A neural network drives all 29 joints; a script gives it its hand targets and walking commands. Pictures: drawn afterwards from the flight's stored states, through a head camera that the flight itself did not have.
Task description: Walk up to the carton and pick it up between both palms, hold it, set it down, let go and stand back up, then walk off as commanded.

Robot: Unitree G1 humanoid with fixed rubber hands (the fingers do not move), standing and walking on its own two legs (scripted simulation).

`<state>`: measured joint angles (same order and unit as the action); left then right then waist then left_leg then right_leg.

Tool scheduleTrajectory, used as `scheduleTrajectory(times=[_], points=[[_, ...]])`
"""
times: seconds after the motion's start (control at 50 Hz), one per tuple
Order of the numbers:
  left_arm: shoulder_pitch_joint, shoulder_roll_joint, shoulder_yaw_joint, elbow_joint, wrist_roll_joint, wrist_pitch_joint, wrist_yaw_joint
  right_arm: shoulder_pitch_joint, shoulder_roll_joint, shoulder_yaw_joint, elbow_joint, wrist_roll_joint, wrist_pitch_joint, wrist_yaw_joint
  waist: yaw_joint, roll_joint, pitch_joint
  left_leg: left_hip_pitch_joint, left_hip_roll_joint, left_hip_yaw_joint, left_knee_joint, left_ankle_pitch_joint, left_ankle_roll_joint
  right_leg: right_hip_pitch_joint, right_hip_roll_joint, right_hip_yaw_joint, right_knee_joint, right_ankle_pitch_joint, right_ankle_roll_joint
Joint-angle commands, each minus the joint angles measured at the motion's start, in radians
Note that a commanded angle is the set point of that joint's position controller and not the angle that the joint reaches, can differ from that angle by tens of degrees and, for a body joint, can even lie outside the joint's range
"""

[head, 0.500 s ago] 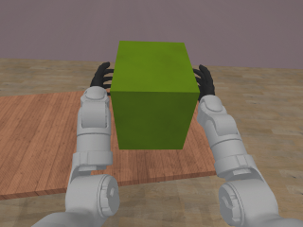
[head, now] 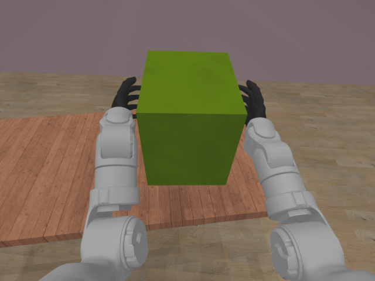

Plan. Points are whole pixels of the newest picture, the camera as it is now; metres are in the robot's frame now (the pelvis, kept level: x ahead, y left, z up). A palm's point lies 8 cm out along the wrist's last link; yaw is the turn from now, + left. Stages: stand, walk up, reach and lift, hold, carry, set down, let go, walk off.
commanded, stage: hold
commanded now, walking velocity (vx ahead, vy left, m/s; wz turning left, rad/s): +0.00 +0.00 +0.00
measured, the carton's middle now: (187, 119) +0.42 +0.00 +0.16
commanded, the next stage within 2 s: none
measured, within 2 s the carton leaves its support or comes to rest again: neither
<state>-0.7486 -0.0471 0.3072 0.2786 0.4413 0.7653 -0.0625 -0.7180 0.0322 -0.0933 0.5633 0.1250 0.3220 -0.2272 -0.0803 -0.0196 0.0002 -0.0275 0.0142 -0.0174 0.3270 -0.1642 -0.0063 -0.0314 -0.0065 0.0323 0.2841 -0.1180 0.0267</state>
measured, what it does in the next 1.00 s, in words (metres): stands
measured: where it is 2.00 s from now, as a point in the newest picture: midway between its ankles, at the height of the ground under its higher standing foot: outside the picture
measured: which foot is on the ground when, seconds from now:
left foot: down 0.00-1.00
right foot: down 0.00-1.00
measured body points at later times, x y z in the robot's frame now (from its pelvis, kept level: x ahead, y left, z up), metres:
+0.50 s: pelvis +0.00 +0.00 +0.00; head -0.05 +0.01 +0.45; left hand +0.39 +0.14 +0.22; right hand +0.38 -0.14 +0.20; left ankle +0.02 +0.13 -0.75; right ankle +0.04 -0.13 -0.75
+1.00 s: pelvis +0.00 +0.00 +0.00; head -0.05 +0.01 +0.45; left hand +0.39 +0.14 +0.22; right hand +0.38 -0.14 +0.20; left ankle +0.02 +0.13 -0.75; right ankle +0.04 -0.13 -0.75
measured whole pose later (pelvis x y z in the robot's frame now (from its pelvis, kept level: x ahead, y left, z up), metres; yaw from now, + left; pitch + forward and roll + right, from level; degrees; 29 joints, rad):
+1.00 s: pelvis +0.00 +0.00 +0.00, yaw +0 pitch -8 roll +0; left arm -0.75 -0.05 0.31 0.28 0.44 0.77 -0.06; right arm -0.72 0.03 -0.09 0.56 0.13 0.32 -0.23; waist -0.08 -0.02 0.00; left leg -0.03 0.01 -0.02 0.33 -0.16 -0.01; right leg -0.03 -0.01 0.03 0.28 -0.12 0.03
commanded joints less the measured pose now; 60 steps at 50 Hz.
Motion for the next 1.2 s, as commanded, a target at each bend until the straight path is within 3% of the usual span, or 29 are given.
scheduleTrajectory(times=[0.0, 1.18], points=[[-0.565, -0.504, -0.312, -0.177, -0.160, -0.069, -0.159, -0.754, 0.507, 0.398, -0.273, 0.111, -0.057, 0.123, -0.001, -0.027, -0.287, 0.076, -0.057, 0.074, -0.078, 0.154, 0.025, 0.230, 0.066, -0.122, -0.037, 0.064, 0.008], [-0.567, -0.503, -0.313, -0.181, -0.160, -0.069, -0.159, -0.749, 0.506, 0.397, -0.272, 0.111, -0.057, 0.123, -0.002, -0.028, -0.289, 0.077, -0.056, 0.075, -0.078, 0.159, 0.024, 0.234, 0.065, -0.123, -0.037, 0.070, 0.007]])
